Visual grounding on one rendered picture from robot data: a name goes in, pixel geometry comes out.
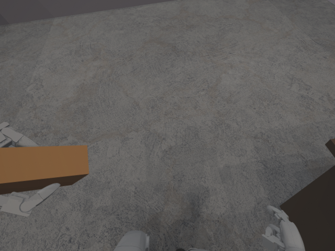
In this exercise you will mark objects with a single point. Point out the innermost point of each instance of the table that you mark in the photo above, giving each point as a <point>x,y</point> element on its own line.
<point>312,210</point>

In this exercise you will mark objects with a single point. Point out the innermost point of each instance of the right robot hand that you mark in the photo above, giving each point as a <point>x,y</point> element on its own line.
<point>280,239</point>

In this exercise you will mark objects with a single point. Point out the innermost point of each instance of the sponge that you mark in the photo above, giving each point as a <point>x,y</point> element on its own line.
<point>33,168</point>

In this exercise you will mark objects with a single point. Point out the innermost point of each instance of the left robot hand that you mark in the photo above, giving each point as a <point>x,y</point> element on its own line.
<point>18,203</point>

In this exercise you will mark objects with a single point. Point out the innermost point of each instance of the robot left thigh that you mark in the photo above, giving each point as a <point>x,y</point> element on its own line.
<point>133,241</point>

